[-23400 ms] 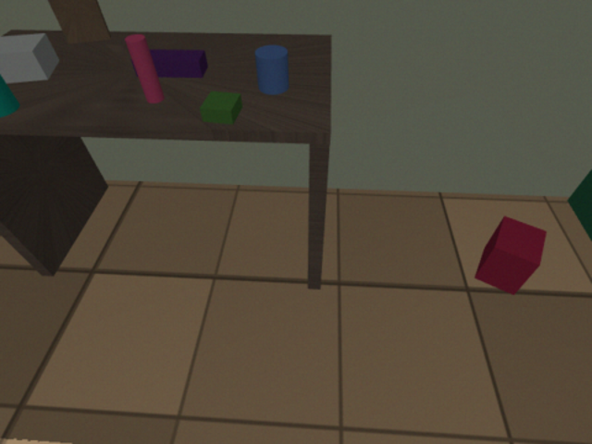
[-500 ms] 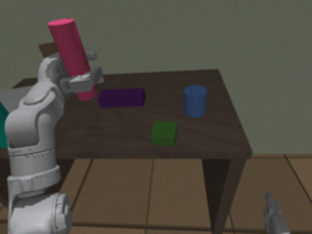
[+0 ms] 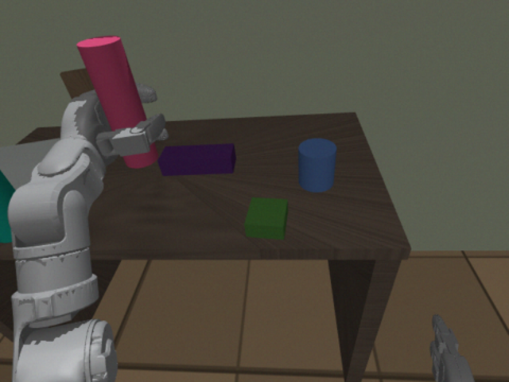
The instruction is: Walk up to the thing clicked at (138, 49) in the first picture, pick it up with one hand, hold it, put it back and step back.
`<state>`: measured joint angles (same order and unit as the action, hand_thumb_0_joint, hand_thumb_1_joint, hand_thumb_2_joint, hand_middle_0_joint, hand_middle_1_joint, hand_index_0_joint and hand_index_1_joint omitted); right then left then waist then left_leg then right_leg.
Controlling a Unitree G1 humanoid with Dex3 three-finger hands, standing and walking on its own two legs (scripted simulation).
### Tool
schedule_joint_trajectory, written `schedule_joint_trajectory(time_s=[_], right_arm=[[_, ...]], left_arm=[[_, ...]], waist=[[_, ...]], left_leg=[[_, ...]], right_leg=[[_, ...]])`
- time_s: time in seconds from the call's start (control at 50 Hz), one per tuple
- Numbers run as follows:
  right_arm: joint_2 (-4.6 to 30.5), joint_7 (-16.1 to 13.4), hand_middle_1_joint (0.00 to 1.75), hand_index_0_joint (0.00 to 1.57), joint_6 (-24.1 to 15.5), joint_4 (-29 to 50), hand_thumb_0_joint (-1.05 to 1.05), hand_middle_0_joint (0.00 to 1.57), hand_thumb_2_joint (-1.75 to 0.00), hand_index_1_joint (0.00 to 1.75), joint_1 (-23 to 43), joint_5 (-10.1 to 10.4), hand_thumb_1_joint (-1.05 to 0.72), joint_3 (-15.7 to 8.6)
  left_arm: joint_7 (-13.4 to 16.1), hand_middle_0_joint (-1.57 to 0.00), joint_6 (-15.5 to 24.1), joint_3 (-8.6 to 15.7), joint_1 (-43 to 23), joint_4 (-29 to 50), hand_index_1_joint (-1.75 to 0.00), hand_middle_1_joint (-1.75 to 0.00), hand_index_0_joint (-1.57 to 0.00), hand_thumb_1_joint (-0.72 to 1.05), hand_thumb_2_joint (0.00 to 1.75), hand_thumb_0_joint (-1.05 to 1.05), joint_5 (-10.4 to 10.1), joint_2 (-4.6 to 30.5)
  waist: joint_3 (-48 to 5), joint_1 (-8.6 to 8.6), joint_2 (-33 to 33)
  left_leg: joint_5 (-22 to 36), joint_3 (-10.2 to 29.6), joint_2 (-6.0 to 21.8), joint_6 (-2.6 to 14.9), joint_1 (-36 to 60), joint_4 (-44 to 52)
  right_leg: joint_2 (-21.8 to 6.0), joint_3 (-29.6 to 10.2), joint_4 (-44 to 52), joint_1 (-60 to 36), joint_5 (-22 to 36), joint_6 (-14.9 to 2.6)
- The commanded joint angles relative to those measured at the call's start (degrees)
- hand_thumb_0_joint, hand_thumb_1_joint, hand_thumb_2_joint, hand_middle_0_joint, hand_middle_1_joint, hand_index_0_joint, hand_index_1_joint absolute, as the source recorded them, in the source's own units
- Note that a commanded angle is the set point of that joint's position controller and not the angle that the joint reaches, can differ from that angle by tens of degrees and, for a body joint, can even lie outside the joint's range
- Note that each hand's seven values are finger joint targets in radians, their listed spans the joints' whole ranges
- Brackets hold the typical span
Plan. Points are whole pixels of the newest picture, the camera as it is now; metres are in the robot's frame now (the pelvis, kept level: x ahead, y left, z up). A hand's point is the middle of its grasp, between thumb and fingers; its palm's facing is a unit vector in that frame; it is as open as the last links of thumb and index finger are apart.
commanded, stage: hold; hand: left
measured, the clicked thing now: (123, 107) +0.35 +0.18 +0.33
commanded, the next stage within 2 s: crouch in 0.52 s
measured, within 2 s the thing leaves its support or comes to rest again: neither
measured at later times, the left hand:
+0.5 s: hand (140, 120) +0.35 +0.16 +0.31, palm faces +0.10 -0.99 +0.00, open 6.2 cm
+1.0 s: hand (150, 143) +0.38 +0.18 +0.25, palm faces +0.14 -0.99 +0.03, open 6.1 cm
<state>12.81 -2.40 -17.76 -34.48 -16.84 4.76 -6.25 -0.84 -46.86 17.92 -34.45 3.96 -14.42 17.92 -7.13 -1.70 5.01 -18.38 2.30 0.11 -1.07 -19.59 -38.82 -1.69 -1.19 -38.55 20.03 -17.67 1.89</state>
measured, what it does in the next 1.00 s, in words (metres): stands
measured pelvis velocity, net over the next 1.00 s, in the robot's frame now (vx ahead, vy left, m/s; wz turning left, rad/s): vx -0.01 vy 0.00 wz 0.00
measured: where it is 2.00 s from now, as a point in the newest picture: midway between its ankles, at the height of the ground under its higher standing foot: outside the picture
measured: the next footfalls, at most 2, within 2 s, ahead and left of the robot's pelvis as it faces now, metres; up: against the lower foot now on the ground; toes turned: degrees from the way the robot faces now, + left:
none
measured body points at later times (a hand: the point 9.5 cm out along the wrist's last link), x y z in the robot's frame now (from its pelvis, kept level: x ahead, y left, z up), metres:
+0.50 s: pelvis -0.01 +0.00 +0.00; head -0.06 -0.04 +0.45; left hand +0.33 +0.22 +0.31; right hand +0.16 -0.25 -0.06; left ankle +0.03 +0.13 -0.72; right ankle +0.03 -0.14 -0.72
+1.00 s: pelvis -0.01 +0.00 +0.00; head -0.05 -0.02 +0.45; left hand +0.37 +0.23 +0.25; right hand +0.15 -0.26 -0.05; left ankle +0.03 +0.13 -0.72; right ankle +0.03 -0.14 -0.72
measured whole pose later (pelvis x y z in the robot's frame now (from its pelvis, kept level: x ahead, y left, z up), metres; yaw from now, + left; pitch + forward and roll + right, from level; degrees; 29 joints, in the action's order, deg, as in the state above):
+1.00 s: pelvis -0.01 +0.00 +0.00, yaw +0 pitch +0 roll +0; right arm 12.4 -3.4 -21.0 -34.2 -16.8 3.5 -4.5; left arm -0.7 -36.6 16.8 -39.5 -16.6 -12.3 19.3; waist -5.8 0.1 2.7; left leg -16.8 2.1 0.1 -1.2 -21.6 -38.4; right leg -1.7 -1.4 -38.6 22.4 -16.2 1.8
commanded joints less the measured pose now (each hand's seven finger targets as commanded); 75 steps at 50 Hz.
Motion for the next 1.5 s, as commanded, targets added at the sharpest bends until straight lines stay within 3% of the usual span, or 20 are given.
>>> schedule_joint_trajectory(time_s=[0.0,0.04,0.08,0.24,0.4,0.58,0.62,0.74,0.88,0.98,1.04,1.08,1.14,1.16,1.2,1.24,1.32,1.34,1.38,1.48], right_arm=[[5.2,-0.2,0.05,0.05,-3.7,9.9,0.00,0.05,-0.05,0.05,9.4,-0.1,0.56,-0.8],[6.5,-0.6,0.05,0.05,-3.8,9.5,0.00,0.05,-0.05,0.05,8.9,-0.1,0.56,-2.1],[4.9,-0.2,0.05,0.05,-3.7,8.7,0.00,0.05,-0.05,0.05,8.3,-0.1,0.56,-0.3],[5.5,0.4,0.05,0.05,-3.9,10.1,0.00,0.05,-0.05,0.05,8.5,0.1,0.56,-0.8],[5.4,0.5,0.05,0.05,-4.0,10.4,0.00,0.05,-0.05,0.05,8.8,0.2,0.55,-1.6],[4.6,0.2,0.05,0.05,-3.8,9.8,0.00,0.05,-0.05,0.05,9.1,0.2,0.56,-0.1],[5.6,0.1,0.05,0.05,-4.1,9.6,0.00,0.05,-0.05,0.05,8.7,0.1,0.56,-1.2],[6.3,-0.8,0.05,0.05,-4.9,8.4,0.00,0.05,-0.04,0.05,7.9,-0.2,0.59,-1.6],[5.7,-1.3,0.05,0.05,-6.3,8.1,0.00,0.05,-0.04,0.05,6.1,-1.1,0.58,-0.6],[5.1,-1.3,0.05,0.05,-7.0,9.9,0.00,0.05,-0.04,0.05,6.3,-1.7,0.58,0.7],[6.9,-1.6,0.05,0.05,-7.7,11.6,0.00,0.05,-0.05,0.05,7.5,-2.0,0.57,-0.3],[5.4,-1.5,0.05,0.05,-7.7,11.4,0.00,0.05,-0.04,0.05,8.7,-2.0,0.57,1.2],[7.1,-1.9,0.05,0.05,-8.0,12.1,0.00,0.05,-0.05,0.05,8.8,-2.3,0.57,0.6],[6.6,-1.9,0.05,0.05,-7.8,11.5,0.00,0.05,-0.05,0.05,8.1,-2.3,0.57,0.7],[7.8,-2.1,0.05,0.05,-7.2,10.5,0.00,0.05,-0.05,0.05,6.7,-2.5,0.57,-0.3],[6.1,-1.8,0.05,0.05,-7.4,11.9,0.00,0.05,-0.05,0.05,7.2,-2.6,0.57,1.7],[6.9,-1.3,0.05,0.05,-6.7,12.1,0.00,0.05,-0.04,0.05,4.0,-2.7,0.57,1.3],[5.6,-1.1,0.05,0.05,-6.4,13.1,0.00,0.05,-0.04,0.05,5.9,-2.6,0.57,2.3],[7.5,-1.2,0.05,0.05,-5.6,11.9,0.00,0.05,-0.04,0.05,3.0,-2.8,0.57,0.6],[7.2,-0.8,0.05,0.05,-4.3,14.0,0.00,0.05,-0.04,0.05,2.1,-2.9,0.58,1.1]], left_arm=[[-0.4,-1.35,5.5,3.6,-32.2,12.3,-1.44,-1.44,-1.37,0.58,1.35,0.00,-0.6,13.2],[-0.7,-1.36,4.9,4.3,-31.6,8.7,-1.44,-1.44,-1.37,0.59,1.35,0.00,-0.9,13.3],[-1.1,-1.36,4.8,3.6,-32.5,8.4,-1.44,-1.44,-1.37,0.60,1.35,0.00,-0.6,13.7],[-0.5,-1.33,4.4,2.3,-33.6,6.5,-1.41,-1.42,-1.35,0.60,1.33,0.00,-0.5,12.0],[0.8,-1.34,5.5,6.4,-32.7,11.8,-1.43,-1.43,-1.35,0.57,1.33,0.00,-0.7,15.7],[-0.8,-1.36,4.4,2.9,-28.5,11.1,-1.45,-1.45,-1.38,0.60,1.36,0.00,-0.6,12.0],[-1.1,-1.40,4.5,2.5,-29.6,12.7,-1.46,-1.45,-1.41,0.45,1.32,0.00,-0.8,12.1],[-0.8,-1.38,5.6,2.6,-31.9,6.0,-1.43,-1.42,-1.38,0.54,1.32,0.00,-0.9,12.4],[0.0,-1.36,13.1,2.8,-33.6,-6.4,-1.42,-1.41,-1.37,0.51,1.29,0.00,0.8,13.4],[0.0,-1.38,21.1,1.9,-38.1,-10.4,-1.43,-1.43,-1.39,0.53,1.30,0.00,2.9,15.5],[0.1,-1.39,25.4,3.4,-41.4,-13.3,-1.44,-1.44,-1.39,0.49,1.31,0.00,3.2,18.3],[0.0,-1.39,28.4,1.5,-43.5,-13.5,-1.46,-1.45,-1.40,0.50,1.33,0.00,3.8,17.5],[-0.1,-1.41,32.3,3.3,-43.9,-18.1,-1.48,-1.48,-1.42,0.52,1.34,0.00,4.0,20.5],[-0.3,-1.41,33.4,2.0,-44.5,-18.8,-1.49,-1.49,-1.43,0.53,1.35,0.00,4.3,19.1],[-0.5,-1.42,35.3,3.4,-43.2,-22.7,-1.50,-1.50,-1.43,0.50,1.36,0.00,4.8,21.5],[-1.0,-1.43,37.2,2.8,-42.8,-25.1,-1.51,-1.51,-1.45,0.49,1.36,0.00,4.8,20.0],[-2.2,-1.44,40.7,2.1,-41.9,-29.8,-1.51,-1.51,-1.45,0.56,1.38,0.00,5.2,19.7],[-2.3,-1.45,41.6,1.9,-43.3,-27.6,-1.52,-1.52,-1.46,0.53,1.38,0.00,5.3,19.9],[-2.4,-1.46,42.3,3.9,-39.6,-34.2,-1.53,-1.53,-1.47,0.51,1.38,0.00,5.0,21.1],[-2.6,-1.43,45.7,2.5,-42.2,-31.3,-1.50,-1.50,-1.45,0.55,1.38,0.00,5.2,19.9]], waist=[[-11.2,-0.19,-2.9],[-10.7,0.88,-5.5],[-10.4,0.57,-4.7],[-9.4,0.51,-4.5],[-11.8,-0.96,-5.1],[-8.7,-0.62,-3.7],[-9.2,0.04,-3.2],[-8.4,2.12,-7.2],[-7.0,2.59,-7.6],[-10.4,1.93,-3.0],[-15.1,2.83,-3.1],[-15.4,2.84,-0.8],[-16.8,3.61,-1.7],[-17.4,4.08,-1.3],[-16.2,4.50,-2.2],[-16.8,4.23,-3.4],[-16.7,5.27,-3.2],[-17.6,4.21,-1.4],[-15.2,4.90,-3.7],[-18.2,5.23,-0.6]], left_leg=[[7.5,-2.4,-1.8,1.49,4.9,6.1],[6.8,-2.5,-1.8,1.79,5.1,6.0],[6.6,-2.4,-1.7,1.72,5.0,6.4],[4.5,-1.1,-0.8,1.23,5.2,7.9],[6.0,-2.5,-1.8,1.64,3.7,6.6],[4.4,-2.2,-1.4,1.44,3.6,7.6],[4.1,-2.2,-1.3,1.56,4.2,7.6],[2.3,-2.3,-1.6,1.91,4.6,7.6],[0.6,-2.7,-1.7,2.10,2.0,7.4],[1.7,-1.5,-0.9,1.57,2.7,7.2],[2.0,-1.6,-0.8,1.58,4.0,6.3],[1.5,-1.8,-1.0,1.47,3.0,6.4],[2.7,-1.6,-0.7,1.51,3.9,5.9],[3.7,-1.6,-0.5,1.41,4.4,5.9],[5.2,-2.2,-0.8,1.70,3.3,5.3],[7.0,-2.4,-0.8,1.81,3.0,4.9],[8.3,-2.2,-0.3,1.71,3.9,5.3],[9.4,-2.3,-0.4,1.59,3.9,5.3],[9.4,-2.3,-0.2,1.66,2.6,5.4],[11.6,-2.1,0.2,1.19,5.2,5.5]], right_leg=[[1.6,4.0,7.3,-2.0,6.5,-1.28],[1.7,3.8,7.8,-1.3,6.0,-0.96],[1.7,3.9,7.7,-1.0,5.9,-1.09],[2.1,4.5,7.2,0.2,4.7,-1.18],[1.7,4.0,7.9,-3.0,4.6,-1.13],[1.9,4.0,7.9,-0.7,3.6,-1.27],[1.9,3.9,8.0,-0.6,3.6,-1.30],[1.9,3.9,9.0,0.9,2.2,-0.79],[1.4,3.4,8.7,1.9,1.4,-0.89],[1.7,3.6,6.9,2.1,3.0,-1.36],[1.7,3.1,6.8,0.5,3.2,-1.18],[1.5,2.8,6.8,0.5,2.8,-1.37],[1.8,2.9,6.5,0.2,3.9,-1.32],[1.9,3.0,6.4,0.3,4.7,-1.45],[1.8,2.6,6.7,0.3,5.9,-1.31],[2.0,2.7,6.3,-0.8,7.7,-1.25],[2.4,2.9,6.2,0.6,9.3,-1.56],[2.4,3.0,6.1,-0.2,9.9,-1.74],[2.7,3.1,6.2,0.0,10.1,-1.65],[2.9,3.2,5.9,0.0,11.8,-2.04]])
